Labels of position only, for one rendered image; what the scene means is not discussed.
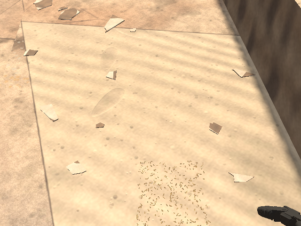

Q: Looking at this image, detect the right robot hand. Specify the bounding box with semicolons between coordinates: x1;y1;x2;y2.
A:
257;206;301;226

